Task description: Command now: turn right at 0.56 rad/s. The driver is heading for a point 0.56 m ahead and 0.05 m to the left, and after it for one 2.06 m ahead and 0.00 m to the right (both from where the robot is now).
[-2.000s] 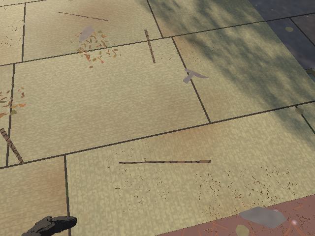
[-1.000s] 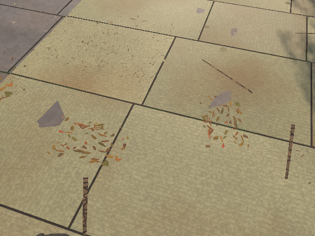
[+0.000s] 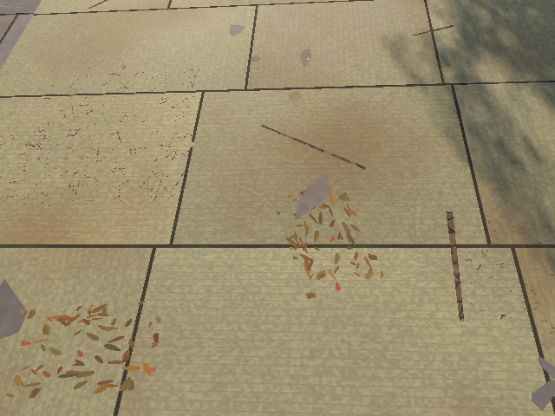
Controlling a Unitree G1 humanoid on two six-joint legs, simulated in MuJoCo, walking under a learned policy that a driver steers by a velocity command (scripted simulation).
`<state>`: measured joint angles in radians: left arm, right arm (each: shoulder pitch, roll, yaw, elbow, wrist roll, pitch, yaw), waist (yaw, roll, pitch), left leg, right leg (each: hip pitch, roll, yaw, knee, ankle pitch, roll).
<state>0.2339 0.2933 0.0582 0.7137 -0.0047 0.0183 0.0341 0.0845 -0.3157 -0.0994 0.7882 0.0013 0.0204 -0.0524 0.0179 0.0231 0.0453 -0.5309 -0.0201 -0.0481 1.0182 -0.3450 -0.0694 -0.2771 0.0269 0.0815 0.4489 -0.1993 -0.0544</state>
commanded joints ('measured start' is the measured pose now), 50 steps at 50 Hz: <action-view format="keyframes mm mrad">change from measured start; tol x32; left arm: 1 -1 180 50 -69 -5 -4 15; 50 141 171 40 84 -4 -93 -13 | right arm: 1 -58 -47 -4 -73 4 -23 5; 50 -119 -47 50 -165 20 -93 133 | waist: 1 10 -158 -123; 14 33 232 -106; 50 17 -115 57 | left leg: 1 -70 6 -38 -135 19 -19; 9 162 -14 -28 -409 0 1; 14 429 370 -400 -712 583 302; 22 446 214 -248 -829 -94 265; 30 195 186 -175 -723 -40 230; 35 -335 103 -32 25 -92 132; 50 -56 17 122 -432 302 152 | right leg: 1 221 -220 270 -100 262 -157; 11 125 -166 369 1 323 -119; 14 -180 106 108 318 -410 42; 17 -208 45 121 631 -350 116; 29 166 9 -133 -94 -16 40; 34 437 -399 455 -285 -383 -208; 50 375 -287 -213 -222 685 -59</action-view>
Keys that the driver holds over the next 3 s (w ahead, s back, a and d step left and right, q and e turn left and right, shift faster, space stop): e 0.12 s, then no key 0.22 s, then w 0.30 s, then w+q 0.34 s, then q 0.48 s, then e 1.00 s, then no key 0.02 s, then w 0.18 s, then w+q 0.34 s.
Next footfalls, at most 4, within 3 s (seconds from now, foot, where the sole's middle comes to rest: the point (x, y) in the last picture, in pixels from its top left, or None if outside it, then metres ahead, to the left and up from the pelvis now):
0.24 left None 0.07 0.14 -0.78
0.62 right None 0.04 -0.11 -0.78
1.06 left None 0.42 0.11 -0.78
1.56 right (361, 380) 0.54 -0.10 -0.78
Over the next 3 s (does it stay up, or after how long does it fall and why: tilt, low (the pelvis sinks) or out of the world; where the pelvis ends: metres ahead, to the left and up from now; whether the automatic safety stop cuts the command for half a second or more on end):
stays up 0.55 -0.08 0.00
